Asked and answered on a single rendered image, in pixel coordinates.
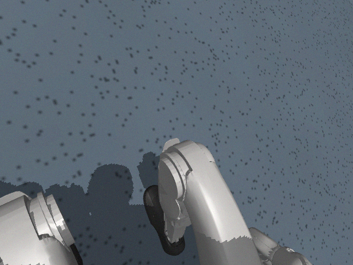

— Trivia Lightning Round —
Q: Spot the right robot arm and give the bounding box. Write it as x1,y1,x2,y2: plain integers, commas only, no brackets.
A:
272,246,312,265

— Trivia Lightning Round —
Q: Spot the right robot hand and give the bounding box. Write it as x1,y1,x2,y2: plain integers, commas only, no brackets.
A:
248,227,281,265

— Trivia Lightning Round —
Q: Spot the left robot foot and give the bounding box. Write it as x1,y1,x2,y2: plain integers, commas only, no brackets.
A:
70,243,83,265

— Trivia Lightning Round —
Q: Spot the right robot foot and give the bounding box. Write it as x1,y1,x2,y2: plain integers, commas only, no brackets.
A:
143,185,185,256

